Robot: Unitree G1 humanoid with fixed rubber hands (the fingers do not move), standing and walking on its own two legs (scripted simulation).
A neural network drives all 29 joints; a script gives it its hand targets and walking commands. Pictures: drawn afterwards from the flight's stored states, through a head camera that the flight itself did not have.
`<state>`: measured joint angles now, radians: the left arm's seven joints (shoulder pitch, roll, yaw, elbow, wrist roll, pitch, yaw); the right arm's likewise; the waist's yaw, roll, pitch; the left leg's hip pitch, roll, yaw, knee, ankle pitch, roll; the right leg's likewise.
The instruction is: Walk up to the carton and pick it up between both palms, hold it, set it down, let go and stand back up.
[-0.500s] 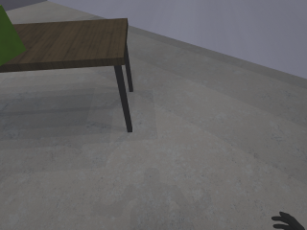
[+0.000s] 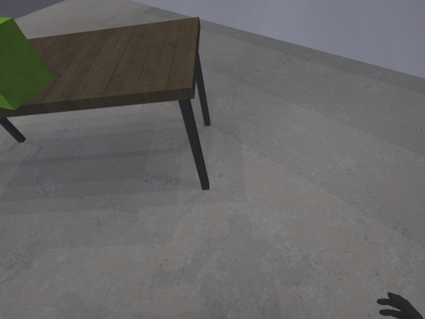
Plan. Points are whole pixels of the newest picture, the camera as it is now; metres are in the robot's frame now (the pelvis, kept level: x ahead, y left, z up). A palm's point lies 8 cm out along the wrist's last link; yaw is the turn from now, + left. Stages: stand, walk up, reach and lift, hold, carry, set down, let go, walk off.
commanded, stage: walk up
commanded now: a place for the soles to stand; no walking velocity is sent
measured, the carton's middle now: out of the picture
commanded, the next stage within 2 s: none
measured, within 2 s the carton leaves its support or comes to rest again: neither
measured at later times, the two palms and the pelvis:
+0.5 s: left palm (10, 292) +0.19 +0.48 -0.08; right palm (327, 246) +0.27 -0.19 -0.06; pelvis +0.14 +0.13 +0.00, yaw +3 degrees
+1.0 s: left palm (0, 259) +0.26 +0.53 -0.06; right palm (290, 198) +0.41 -0.14 -0.09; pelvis +0.26 +0.16 +0.00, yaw +6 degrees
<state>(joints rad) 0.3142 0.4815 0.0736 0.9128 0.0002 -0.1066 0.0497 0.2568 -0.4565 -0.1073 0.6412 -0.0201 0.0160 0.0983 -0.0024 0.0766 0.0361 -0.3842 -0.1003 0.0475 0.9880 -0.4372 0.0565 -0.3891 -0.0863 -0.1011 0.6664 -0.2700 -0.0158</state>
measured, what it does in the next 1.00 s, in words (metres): walks ahead: left foot, then right foot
